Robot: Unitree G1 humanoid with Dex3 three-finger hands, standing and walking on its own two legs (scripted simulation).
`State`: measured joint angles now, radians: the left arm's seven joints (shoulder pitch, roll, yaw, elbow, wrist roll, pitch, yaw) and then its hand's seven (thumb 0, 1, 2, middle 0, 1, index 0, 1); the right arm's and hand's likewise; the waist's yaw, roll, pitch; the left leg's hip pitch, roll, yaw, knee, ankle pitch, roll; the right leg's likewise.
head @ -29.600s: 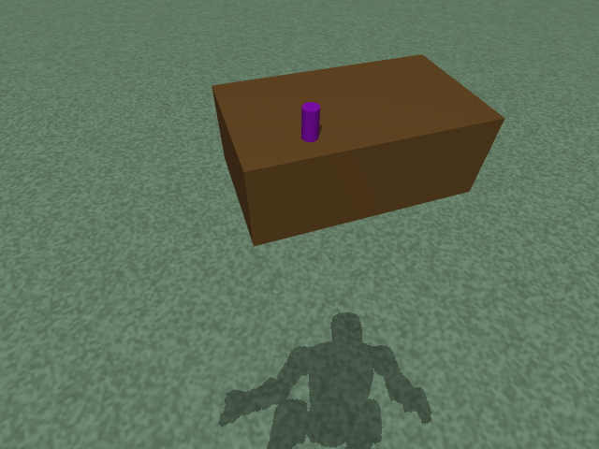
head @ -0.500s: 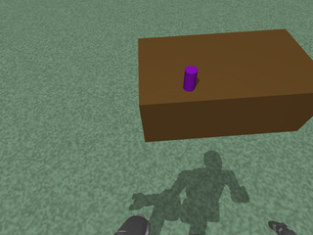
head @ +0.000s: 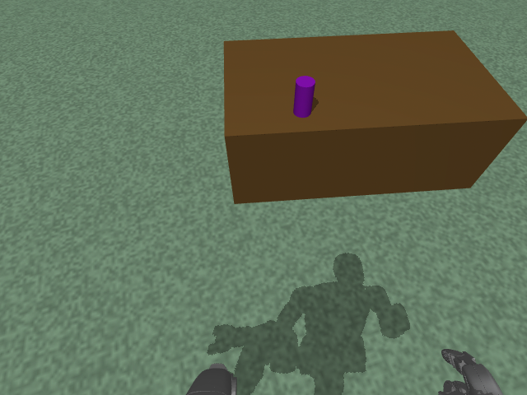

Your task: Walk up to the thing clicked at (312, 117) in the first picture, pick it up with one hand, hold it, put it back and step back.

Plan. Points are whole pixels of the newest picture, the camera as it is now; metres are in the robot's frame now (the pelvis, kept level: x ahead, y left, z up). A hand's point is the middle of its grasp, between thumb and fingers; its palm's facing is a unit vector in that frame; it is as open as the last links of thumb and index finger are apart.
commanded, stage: step back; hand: right
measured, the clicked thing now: (303, 97) +1.08 -0.12 -0.26
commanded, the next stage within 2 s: stand in 1.14 s
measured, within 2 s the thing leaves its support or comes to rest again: neither
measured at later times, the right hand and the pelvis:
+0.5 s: hand out of the picture +0.02 -0.26 -0.14, palm faces -0.08 +0.94 -0.34, open 7.4 cm; pelvis -0.05 -0.01 +0.01, yaw +4 degrees
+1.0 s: hand out of the picture +0.12 -0.22 -0.13, palm faces -0.10 +0.93 -0.34, open 7.4 cm; pelvis -0.01 +0.02 +0.02, yaw +4 degrees
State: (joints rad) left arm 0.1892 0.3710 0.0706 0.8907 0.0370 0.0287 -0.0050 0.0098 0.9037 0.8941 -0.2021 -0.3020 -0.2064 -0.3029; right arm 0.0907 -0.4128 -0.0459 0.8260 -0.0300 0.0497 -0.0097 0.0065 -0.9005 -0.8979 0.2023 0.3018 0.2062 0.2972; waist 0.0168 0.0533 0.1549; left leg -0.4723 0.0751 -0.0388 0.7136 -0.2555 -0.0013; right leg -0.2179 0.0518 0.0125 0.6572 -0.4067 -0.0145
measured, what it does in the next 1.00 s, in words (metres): steps on the spot: left foot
